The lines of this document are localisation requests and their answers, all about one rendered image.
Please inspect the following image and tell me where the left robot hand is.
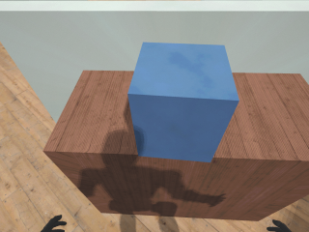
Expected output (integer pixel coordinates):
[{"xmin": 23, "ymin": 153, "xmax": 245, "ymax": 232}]
[{"xmin": 41, "ymin": 215, "xmax": 67, "ymax": 232}]

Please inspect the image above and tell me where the right robot hand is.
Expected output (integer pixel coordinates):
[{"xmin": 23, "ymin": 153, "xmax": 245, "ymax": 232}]
[{"xmin": 267, "ymin": 219, "xmax": 292, "ymax": 232}]

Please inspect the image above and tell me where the pedestal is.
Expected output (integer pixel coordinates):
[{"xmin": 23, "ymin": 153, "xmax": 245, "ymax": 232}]
[{"xmin": 42, "ymin": 70, "xmax": 309, "ymax": 221}]

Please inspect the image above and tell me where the carton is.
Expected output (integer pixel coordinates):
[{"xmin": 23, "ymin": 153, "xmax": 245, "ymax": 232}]
[{"xmin": 127, "ymin": 42, "xmax": 239, "ymax": 162}]

